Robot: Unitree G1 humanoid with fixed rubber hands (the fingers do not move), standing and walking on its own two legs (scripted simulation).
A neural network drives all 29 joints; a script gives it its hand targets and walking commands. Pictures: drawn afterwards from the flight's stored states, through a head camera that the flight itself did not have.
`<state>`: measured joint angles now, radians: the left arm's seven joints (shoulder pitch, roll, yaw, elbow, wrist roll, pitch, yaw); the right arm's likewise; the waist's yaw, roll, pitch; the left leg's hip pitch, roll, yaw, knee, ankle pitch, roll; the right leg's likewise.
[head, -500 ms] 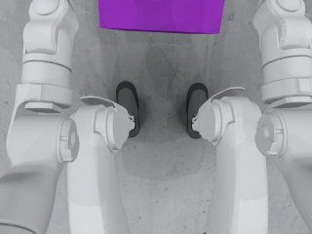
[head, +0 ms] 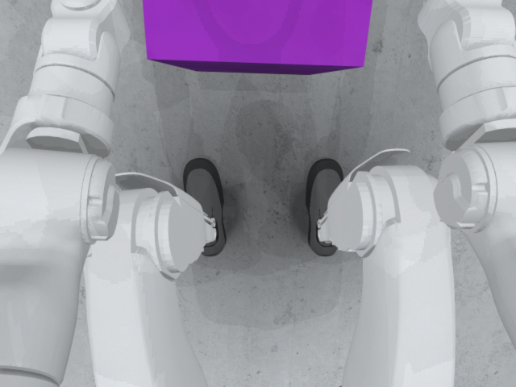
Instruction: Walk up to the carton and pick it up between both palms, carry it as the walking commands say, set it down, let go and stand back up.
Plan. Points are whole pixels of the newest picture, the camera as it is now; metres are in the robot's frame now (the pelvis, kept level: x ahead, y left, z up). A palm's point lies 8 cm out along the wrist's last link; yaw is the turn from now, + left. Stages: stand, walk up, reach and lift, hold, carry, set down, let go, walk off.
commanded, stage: reach and lift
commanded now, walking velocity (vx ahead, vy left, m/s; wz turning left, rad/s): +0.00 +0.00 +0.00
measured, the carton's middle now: out of the picture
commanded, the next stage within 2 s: none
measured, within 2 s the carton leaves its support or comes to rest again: leaves its support in 1.62 s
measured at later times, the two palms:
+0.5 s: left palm out of the picture +0.55 +0.15 -0.19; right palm out of the picture +0.54 -0.20 -0.18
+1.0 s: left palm out of the picture +0.55 +0.13 -0.19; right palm out of the picture +0.54 -0.17 -0.17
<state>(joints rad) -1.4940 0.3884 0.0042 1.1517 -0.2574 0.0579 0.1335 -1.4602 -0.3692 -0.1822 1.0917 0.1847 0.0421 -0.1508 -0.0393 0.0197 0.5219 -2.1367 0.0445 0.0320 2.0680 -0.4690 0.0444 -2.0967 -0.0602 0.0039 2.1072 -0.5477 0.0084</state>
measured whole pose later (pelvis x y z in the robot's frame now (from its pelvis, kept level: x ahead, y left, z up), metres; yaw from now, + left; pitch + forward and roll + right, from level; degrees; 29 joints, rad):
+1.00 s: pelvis +0.00 +0.00 +0.00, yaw +0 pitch +31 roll -1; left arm -1.50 0.39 -0.06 1.17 -0.29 0.03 0.13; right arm -1.53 -0.25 -0.12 1.12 0.20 0.02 -0.15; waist -0.07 0.01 0.52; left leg -2.14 0.04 0.03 2.07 -0.47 0.04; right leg -2.10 -0.06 0.00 2.11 -0.55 0.01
